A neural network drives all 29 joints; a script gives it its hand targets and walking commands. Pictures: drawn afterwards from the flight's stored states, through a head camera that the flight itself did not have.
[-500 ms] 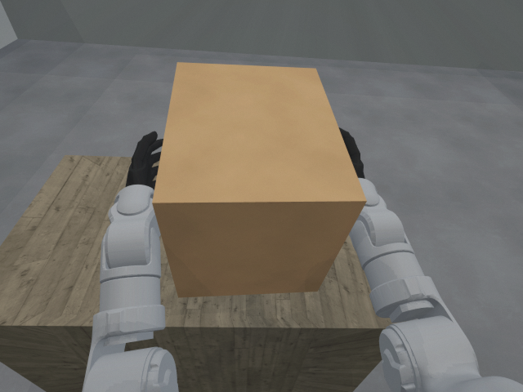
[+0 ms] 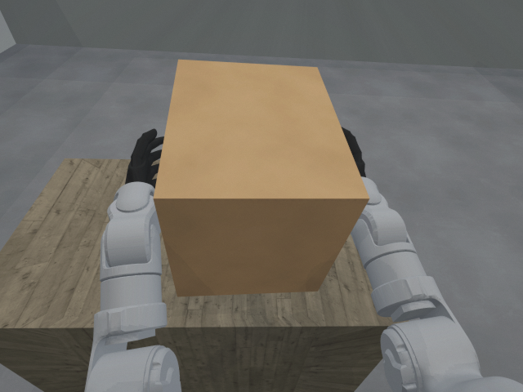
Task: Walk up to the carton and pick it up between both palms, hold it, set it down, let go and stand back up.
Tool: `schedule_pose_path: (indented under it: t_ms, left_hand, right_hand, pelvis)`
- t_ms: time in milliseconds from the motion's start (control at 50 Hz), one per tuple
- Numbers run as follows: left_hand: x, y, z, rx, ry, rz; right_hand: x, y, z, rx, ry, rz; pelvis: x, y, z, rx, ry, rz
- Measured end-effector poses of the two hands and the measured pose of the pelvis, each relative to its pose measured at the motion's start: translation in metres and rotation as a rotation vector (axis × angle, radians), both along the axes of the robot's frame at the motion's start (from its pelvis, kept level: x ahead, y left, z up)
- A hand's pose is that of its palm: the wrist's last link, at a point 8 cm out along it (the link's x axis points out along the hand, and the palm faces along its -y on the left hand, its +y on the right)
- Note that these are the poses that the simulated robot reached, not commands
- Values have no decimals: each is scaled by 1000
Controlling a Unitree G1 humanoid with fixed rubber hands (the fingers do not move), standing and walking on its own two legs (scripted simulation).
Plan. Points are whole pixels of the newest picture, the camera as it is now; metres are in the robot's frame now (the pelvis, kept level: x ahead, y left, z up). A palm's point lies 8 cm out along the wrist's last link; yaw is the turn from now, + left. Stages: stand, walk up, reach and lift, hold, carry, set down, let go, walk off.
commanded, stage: hold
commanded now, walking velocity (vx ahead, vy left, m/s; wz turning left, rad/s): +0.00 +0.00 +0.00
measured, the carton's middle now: (249, 178) +0.38 +0.01 +0.15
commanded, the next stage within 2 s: none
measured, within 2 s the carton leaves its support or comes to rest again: neither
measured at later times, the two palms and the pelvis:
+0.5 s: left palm (141, 184) +0.35 +0.16 +0.17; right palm (348, 176) +0.37 -0.15 +0.16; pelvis +0.01 +0.00 +0.00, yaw +0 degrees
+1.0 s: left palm (141, 184) +0.36 +0.16 +0.17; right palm (348, 176) +0.37 -0.15 +0.16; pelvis +0.01 +0.00 +0.00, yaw +0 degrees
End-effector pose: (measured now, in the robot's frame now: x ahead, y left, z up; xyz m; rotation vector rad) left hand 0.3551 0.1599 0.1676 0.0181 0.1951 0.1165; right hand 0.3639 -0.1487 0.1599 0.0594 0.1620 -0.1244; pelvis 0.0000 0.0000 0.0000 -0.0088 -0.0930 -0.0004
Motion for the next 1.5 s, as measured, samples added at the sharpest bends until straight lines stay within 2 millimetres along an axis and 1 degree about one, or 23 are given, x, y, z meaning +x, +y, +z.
schedule_pose_path:
  t_ms: [280, 480, 840, 1500]
  left_hand:
    - [2, 2, -1, -3, 1, 8]
    - [0, 1, -1, 1, -6, 8]
    - [0, 1, -1, -3, 0, 8]
    - [-1, 1, -2, -2, 2, 10]
  right_hand:
    - [5, 2, 2, 2, -1, 8]
    - [3, 1, 1, 9, -9, 9]
    - [3, 1, 0, 12, -6, 6]
    - [2, 1, 0, 17, -7, 7]
  pelvis:
    - [4, -1, 0, 0, 7, 4]
    - [7, -1, 0, -1, -3, 4]
    - [4, -2, 0, 0, 2, 3]
    - [6, -2, 0, 0, 1, 2]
